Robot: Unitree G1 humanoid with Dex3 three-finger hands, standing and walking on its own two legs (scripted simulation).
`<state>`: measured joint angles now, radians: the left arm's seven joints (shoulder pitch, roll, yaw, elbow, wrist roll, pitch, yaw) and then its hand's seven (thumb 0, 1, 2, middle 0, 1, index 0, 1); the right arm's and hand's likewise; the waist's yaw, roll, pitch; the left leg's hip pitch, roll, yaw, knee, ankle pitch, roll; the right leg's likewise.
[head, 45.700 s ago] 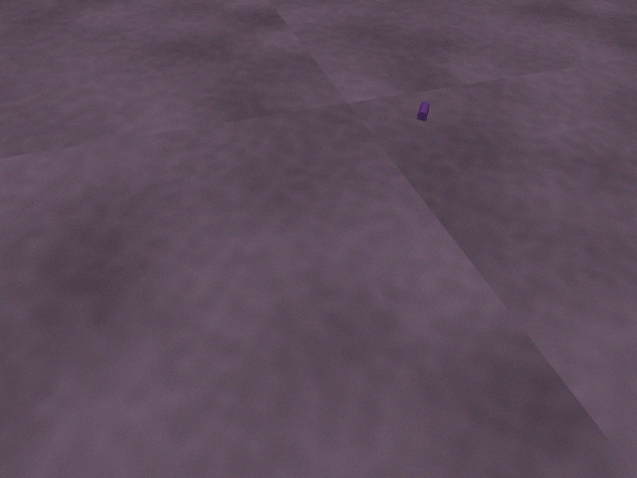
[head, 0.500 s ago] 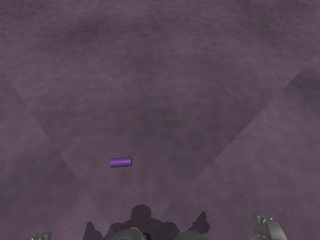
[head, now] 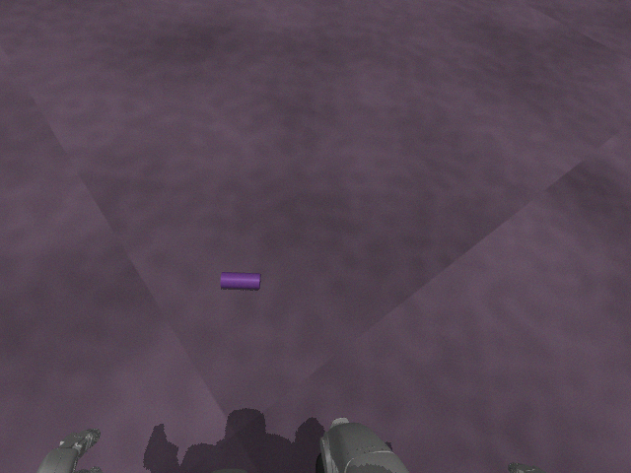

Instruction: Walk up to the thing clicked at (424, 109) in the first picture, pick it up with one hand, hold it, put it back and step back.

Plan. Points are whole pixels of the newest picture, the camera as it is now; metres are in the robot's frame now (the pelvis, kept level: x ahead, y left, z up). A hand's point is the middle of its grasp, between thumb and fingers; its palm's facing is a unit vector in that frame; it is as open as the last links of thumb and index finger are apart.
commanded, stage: step back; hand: left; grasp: from above
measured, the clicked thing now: (241, 280) +0.74 +0.15 -0.74
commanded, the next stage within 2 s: none
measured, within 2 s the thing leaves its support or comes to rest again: neither
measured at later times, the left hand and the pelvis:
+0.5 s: hand out of the picture -0.05 +0.22 -0.13, palm faces -0.08 -0.91 -0.42, open 7.4 cm; pelvis -0.15 -0.04 +0.00, yaw -4 degrees
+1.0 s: hand out of the picture -0.24 +0.20 -0.16, palm faces -0.11 -0.92 -0.38, open 7.4 cm; pelvis -0.34 -0.07 -0.01, yaw -6 degrees
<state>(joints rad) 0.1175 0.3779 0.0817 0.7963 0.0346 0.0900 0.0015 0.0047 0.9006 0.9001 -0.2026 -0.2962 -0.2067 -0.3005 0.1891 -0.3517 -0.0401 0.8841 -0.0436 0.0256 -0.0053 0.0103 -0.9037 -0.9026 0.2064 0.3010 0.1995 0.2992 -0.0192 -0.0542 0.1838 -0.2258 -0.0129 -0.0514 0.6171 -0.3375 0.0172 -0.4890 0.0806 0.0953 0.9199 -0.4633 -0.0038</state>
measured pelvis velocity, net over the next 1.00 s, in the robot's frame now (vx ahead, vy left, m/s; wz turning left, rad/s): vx -0.34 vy -0.07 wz -0.11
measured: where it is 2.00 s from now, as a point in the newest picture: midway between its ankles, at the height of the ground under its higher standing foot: outside the picture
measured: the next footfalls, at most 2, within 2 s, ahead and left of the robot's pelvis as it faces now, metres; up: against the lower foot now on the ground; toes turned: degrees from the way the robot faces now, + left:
right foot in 0.30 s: -0.10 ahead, -0.16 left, +0.00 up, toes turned -2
left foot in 0.64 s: -0.18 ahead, +0.07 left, +0.00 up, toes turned -2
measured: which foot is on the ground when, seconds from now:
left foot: down 0.00-0.32, up 0.34-0.62, down 0.64-1.00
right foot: up 0.00-0.28, down 0.30-0.66, up 0.68-1.00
